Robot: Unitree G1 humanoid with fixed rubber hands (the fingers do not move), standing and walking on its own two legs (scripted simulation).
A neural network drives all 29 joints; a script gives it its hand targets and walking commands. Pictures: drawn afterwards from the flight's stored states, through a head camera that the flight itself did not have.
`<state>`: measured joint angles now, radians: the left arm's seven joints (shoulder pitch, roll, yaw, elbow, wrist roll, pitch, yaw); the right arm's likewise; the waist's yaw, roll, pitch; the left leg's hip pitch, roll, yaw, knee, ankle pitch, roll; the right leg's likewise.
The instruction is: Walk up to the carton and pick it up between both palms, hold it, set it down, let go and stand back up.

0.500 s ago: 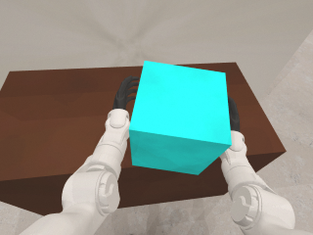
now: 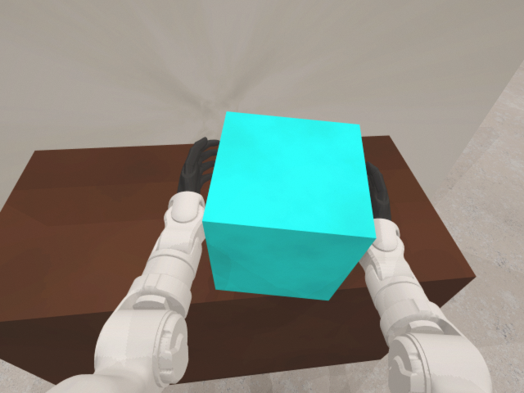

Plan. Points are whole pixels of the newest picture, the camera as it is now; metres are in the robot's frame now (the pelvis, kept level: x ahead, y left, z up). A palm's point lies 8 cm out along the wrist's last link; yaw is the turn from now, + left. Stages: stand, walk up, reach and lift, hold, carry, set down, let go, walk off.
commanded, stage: reach and lift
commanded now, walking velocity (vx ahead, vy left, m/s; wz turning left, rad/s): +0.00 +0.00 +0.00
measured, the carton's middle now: (281, 213) +0.39 -0.02 +0.05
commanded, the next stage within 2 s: none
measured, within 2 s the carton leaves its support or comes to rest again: neither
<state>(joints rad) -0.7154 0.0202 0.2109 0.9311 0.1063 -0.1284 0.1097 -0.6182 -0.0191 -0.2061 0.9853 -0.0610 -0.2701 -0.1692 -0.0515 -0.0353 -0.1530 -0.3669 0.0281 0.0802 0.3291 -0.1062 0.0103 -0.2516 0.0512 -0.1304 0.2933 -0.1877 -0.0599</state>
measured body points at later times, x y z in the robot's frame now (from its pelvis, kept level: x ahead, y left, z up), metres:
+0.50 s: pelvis -0.04 +0.01 +0.00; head -0.06 +0.05 +0.45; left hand +0.38 +0.16 +0.17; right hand +0.36 -0.14 +0.15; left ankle +0.03 +0.11 -0.75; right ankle -0.03 -0.06 -0.75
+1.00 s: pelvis -0.03 +0.02 +0.00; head -0.06 +0.05 +0.45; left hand +0.38 +0.15 +0.19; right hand +0.36 -0.15 +0.16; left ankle +0.03 +0.11 -0.75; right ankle -0.03 -0.06 -0.75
